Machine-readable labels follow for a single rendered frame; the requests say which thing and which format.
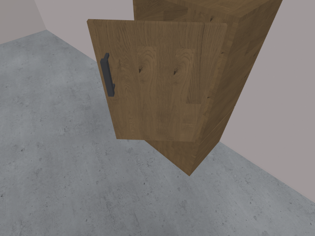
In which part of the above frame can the cupboard door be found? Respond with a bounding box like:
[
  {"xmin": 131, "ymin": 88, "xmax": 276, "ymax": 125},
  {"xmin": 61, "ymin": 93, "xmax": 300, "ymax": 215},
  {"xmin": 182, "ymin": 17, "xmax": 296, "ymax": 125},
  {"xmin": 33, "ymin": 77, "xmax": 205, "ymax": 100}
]
[{"xmin": 87, "ymin": 19, "xmax": 227, "ymax": 142}]

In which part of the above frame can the handle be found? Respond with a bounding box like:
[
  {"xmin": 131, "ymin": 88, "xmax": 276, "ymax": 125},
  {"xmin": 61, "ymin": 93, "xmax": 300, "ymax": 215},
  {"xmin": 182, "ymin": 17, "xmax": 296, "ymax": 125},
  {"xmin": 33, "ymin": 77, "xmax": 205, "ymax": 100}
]
[{"xmin": 100, "ymin": 53, "xmax": 115, "ymax": 97}]

